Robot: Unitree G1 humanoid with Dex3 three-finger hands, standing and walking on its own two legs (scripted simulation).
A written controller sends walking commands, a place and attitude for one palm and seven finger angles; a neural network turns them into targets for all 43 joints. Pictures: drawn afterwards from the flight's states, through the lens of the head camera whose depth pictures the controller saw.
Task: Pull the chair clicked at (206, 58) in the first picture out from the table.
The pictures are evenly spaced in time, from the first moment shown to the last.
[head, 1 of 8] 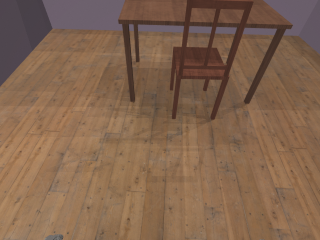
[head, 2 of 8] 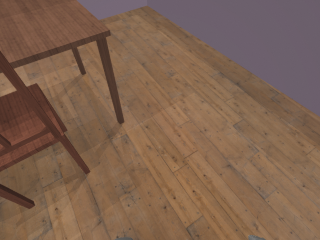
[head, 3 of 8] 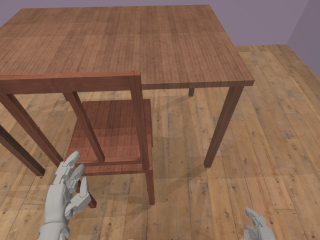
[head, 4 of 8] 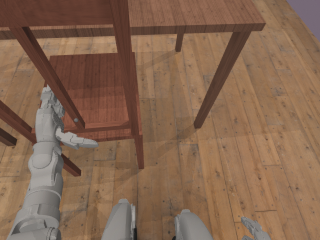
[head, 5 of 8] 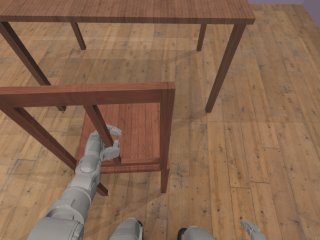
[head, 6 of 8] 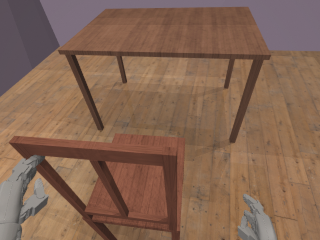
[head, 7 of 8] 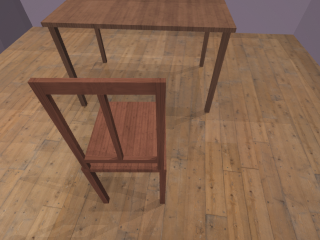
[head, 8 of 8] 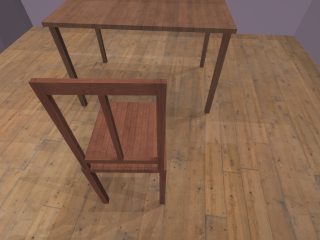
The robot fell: no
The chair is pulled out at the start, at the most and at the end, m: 0.00 0.60 0.60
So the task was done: yes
